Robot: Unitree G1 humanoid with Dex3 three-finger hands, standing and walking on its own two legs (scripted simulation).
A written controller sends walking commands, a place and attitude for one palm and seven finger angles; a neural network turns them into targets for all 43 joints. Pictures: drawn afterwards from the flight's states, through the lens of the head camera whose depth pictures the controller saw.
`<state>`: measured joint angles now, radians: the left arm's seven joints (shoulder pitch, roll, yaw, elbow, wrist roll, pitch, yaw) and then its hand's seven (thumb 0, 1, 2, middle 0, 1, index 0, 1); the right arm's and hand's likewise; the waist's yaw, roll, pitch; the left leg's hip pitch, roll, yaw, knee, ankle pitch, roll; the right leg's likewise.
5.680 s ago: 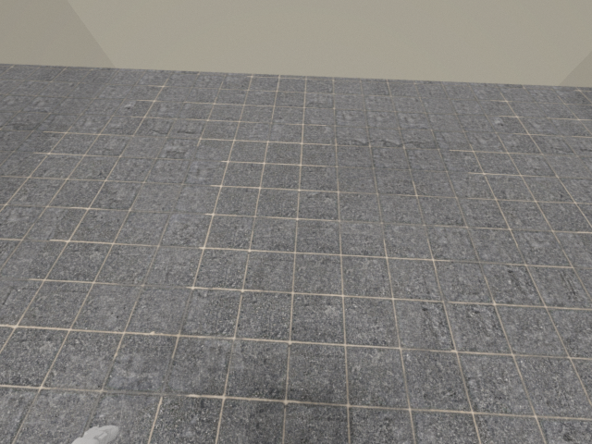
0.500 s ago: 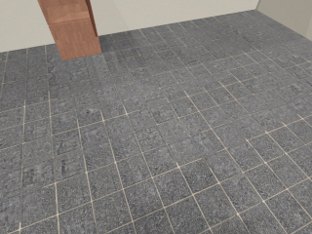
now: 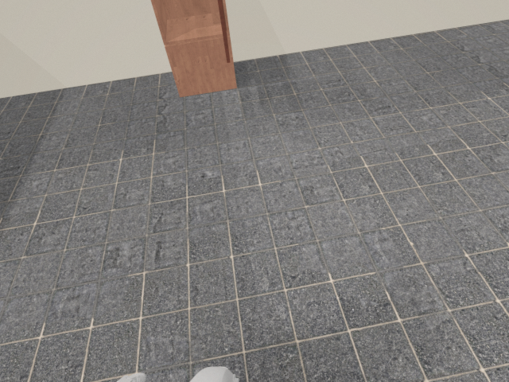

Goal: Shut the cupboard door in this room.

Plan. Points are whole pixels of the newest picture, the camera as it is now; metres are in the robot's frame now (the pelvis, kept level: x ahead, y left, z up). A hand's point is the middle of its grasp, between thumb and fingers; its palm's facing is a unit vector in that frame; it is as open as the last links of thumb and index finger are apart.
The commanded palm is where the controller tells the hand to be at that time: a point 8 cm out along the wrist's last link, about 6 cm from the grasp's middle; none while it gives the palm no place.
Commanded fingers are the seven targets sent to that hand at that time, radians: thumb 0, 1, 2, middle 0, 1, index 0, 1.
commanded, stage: turn or walk to find it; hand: left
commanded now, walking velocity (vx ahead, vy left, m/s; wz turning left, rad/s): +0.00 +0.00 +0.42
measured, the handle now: out of the picture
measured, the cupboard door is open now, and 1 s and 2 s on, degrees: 87 87 87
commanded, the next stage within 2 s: none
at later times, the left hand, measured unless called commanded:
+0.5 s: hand out of the picture -0.07 +0.25 -0.18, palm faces +0.30 -0.92 -0.25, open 7.3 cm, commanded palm none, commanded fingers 0.00 0.90 0.90 -0.20 -0.30 -0.20 -0.30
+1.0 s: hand out of the picture +0.00 +0.20 -0.14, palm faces +0.42 -0.86 -0.28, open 7.3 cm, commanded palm none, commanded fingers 0.00 0.90 0.90 -0.20 -0.30 -0.20 -0.30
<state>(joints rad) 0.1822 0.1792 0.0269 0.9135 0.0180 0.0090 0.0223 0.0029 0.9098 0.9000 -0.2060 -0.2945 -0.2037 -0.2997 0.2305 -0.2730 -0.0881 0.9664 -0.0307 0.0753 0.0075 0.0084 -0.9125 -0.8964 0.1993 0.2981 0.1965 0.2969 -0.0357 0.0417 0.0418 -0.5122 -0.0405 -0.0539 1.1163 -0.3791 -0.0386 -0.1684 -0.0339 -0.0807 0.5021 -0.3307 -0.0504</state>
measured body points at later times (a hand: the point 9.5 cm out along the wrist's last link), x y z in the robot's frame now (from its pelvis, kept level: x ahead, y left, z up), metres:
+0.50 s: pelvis -0.02 +0.04 -0.01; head +0.01 +0.07 +0.44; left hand -0.09 +0.30 -0.16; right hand +0.17 -0.16 -0.13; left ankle -0.05 +0.13 -0.74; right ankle -0.02 -0.11 -0.67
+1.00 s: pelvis -0.01 -0.01 +0.00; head +0.02 -0.04 +0.45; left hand -0.03 +0.25 -0.12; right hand +0.11 -0.24 -0.17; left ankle -0.10 +0.11 -0.65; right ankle +0.02 -0.09 -0.74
